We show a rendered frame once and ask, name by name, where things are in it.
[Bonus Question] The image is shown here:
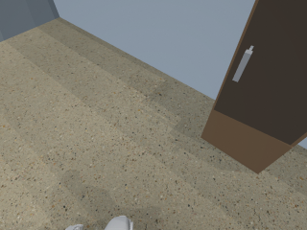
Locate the left robot thigh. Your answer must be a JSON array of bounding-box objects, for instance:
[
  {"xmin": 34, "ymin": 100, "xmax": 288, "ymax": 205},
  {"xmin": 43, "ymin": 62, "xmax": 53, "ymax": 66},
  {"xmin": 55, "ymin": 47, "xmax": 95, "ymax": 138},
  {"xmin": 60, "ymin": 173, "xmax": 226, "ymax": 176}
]
[{"xmin": 105, "ymin": 217, "xmax": 133, "ymax": 230}]

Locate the cupboard door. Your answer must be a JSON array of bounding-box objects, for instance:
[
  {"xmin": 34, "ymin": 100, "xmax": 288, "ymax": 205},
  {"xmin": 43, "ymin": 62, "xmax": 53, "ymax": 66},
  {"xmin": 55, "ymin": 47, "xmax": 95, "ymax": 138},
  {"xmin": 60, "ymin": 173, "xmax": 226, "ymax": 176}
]
[{"xmin": 214, "ymin": 0, "xmax": 307, "ymax": 145}]

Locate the handle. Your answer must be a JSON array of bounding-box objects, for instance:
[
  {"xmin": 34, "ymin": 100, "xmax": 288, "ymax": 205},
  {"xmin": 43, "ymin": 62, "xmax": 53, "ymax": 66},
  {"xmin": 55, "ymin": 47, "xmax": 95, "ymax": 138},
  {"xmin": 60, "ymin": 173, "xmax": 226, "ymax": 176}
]
[{"xmin": 232, "ymin": 45, "xmax": 254, "ymax": 82}]

